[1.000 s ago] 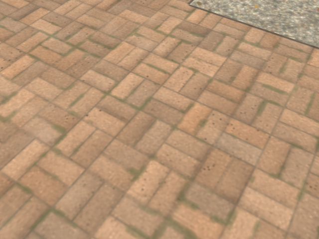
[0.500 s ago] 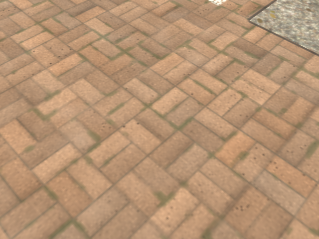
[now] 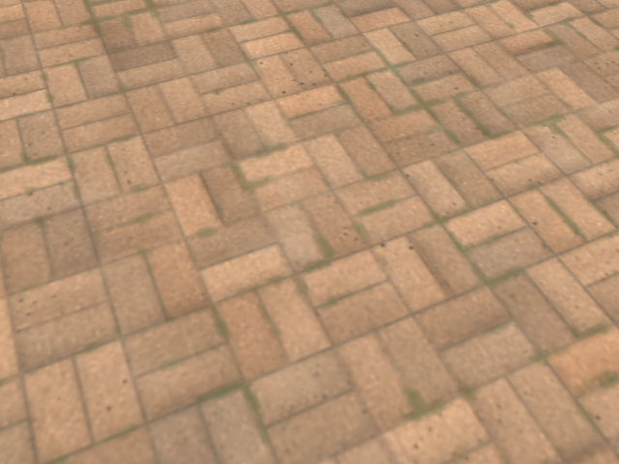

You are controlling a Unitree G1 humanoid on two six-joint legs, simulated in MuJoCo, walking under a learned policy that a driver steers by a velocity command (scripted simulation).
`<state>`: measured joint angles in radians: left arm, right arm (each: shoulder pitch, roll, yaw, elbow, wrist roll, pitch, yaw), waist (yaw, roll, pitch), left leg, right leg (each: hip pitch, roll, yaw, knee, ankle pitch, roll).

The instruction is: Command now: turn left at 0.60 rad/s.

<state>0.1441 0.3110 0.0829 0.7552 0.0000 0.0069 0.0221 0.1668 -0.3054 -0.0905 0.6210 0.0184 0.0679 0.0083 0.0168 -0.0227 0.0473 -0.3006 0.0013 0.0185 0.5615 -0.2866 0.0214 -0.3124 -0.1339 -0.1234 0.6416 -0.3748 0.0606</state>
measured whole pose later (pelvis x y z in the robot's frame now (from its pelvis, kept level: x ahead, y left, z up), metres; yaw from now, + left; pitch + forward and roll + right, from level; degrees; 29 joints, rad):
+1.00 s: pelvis +0.00 +0.03 +0.01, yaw +28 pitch +1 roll -1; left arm 0.21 0.31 0.06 0.74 -0.02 -0.01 -0.01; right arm 0.26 -0.25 -0.04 0.66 0.00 0.00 0.00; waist 0.00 -0.04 0.00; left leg -0.20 -0.01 -0.03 0.46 -0.29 0.04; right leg -0.43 -0.05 -0.03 0.95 -0.45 0.01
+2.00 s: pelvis +0.43 +0.24 +0.00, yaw +28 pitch +2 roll +0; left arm 0.35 0.30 0.03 0.82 -0.02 -0.07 0.00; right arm 0.15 -0.28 -0.04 0.69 0.01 -0.09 0.04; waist 0.03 -0.01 0.05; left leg -0.40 -0.04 0.05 0.51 -0.15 0.06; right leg -0.30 -0.01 0.05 1.15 -0.43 -0.04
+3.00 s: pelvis +0.86 +0.40 +0.00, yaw +27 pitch +1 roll +0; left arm 0.22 0.27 0.02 0.88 0.01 -0.01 0.01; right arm 0.09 -0.23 -0.03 0.80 -0.02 -0.02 0.00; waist 0.04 -0.02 0.02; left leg -0.38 -0.01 0.02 0.50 -0.13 0.02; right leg -0.19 0.01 0.01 0.58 -0.42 0.01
